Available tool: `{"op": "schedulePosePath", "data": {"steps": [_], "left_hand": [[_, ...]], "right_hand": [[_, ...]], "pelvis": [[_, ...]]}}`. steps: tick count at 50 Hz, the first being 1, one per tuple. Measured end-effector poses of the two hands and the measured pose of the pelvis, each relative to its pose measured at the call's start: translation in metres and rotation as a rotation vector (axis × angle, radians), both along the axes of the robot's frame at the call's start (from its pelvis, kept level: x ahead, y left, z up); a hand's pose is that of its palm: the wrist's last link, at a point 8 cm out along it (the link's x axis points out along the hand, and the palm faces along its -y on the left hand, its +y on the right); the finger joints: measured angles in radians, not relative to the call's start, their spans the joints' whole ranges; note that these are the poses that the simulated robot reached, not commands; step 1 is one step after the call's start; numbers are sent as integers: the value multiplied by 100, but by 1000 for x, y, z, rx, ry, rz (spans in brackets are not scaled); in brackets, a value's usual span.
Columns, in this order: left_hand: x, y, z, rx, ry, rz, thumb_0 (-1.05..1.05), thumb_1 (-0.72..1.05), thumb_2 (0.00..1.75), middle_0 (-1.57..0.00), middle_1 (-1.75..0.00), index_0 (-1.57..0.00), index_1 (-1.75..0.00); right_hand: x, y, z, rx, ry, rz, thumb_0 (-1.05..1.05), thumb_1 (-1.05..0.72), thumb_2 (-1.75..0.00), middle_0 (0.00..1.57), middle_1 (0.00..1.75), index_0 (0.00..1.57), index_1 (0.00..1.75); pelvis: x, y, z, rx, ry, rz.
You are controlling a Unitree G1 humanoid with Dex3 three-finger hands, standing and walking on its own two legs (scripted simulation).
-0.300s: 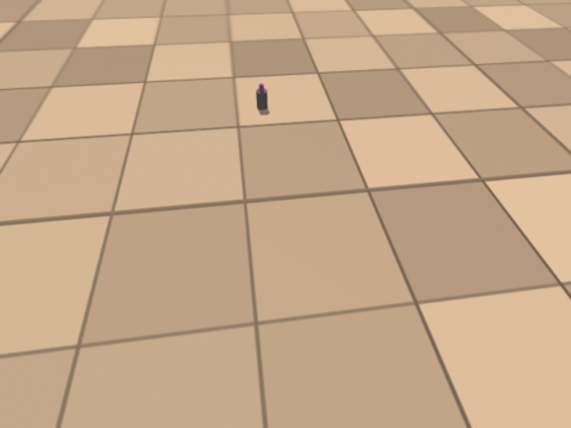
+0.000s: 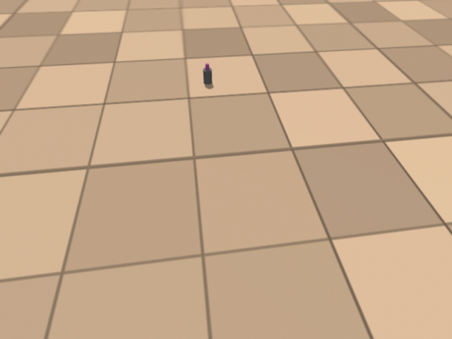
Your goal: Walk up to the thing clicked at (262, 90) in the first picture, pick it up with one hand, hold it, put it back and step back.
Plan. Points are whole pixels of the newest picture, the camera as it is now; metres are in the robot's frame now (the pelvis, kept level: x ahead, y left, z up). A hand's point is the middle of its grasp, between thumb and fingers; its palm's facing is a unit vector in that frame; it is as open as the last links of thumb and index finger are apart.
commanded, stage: stand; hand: left
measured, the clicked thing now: (207, 73) +2.12 +0.18 -0.70
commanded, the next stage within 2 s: walk up in 0.82 s
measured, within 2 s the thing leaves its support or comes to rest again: neither
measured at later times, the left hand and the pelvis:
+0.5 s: hand out of the picture +0.08 +0.25 -0.16, palm faces +0.00 -0.94 -0.34, open 7.4 cm; pelvis +0.01 +0.00 +0.00, yaw +0 degrees
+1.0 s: hand out of the picture +0.10 +0.27 -0.15, palm faces -0.03 -0.93 -0.37, open 7.4 cm; pelvis +0.03 -0.01 -0.01, yaw -3 degrees
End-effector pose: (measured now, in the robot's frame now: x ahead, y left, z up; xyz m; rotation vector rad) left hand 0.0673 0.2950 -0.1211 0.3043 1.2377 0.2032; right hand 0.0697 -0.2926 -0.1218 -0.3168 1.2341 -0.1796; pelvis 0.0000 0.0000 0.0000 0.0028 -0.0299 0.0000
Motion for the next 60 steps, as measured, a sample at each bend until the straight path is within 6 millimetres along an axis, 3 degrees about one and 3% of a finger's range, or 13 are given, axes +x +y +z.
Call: {"op": "schedulePosePath", "data": {"steps": [19,43,49,55,57,60], "left_hand": [[9,-1,2,6,-12,3,0,90,90,-20,-30,-20,-30],[6,3,3,-7,-22,2,0,90,90,-20,-30,-20,-30],[20,18,4,28,-46,-26,1,90,90,-20,-30,-20,-30],[69,5,19,78,-74,-79,1,90,90,-20,-30,-20,-30],[81,0,25,96,-122,-74,1,90,90,-20,-30,-20,-30],[86,-8,35,108,-130,-37,0,90,90,-20,-30,-20,-30]], "right_hand": [[12,-1,1,1,-17,6,1,-90,-90,21,30,20,30],[6,-4,3,8,-26,-2,1,-90,-90,21,30,20,30],[10,-30,0,-3,-89,-21,1,-90,-90,21,30,20,30],[14,-72,-8,-7,-56,-83,1,-90,-90,21,30,20,30],[26,-82,-10,-15,-14,-75,1,-90,-90,21,30,20,30],[61,-88,-6,-7,3,-40,1,-90,-90,20,30,20,30]], "pelvis": [[7,-2,0,-1,0,1],[7,-2,0,3,3,-6],[23,-8,-14,28,19,-42],[58,-36,-17,16,9,-58],[72,-44,-18,4,12,-37],[96,-51,-10,3,6,-29]]}}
